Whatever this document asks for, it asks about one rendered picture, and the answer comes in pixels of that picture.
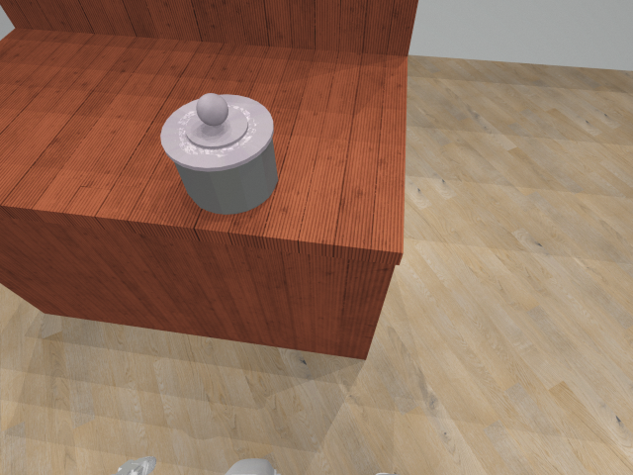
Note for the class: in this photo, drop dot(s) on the lid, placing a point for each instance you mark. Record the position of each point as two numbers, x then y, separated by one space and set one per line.
246 132

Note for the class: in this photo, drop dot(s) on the knob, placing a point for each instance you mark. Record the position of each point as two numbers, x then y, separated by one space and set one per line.
212 109

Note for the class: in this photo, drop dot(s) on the table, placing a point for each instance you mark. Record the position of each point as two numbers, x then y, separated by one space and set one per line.
95 221

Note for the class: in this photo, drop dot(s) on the pot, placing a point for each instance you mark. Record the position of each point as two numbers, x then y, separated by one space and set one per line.
235 190

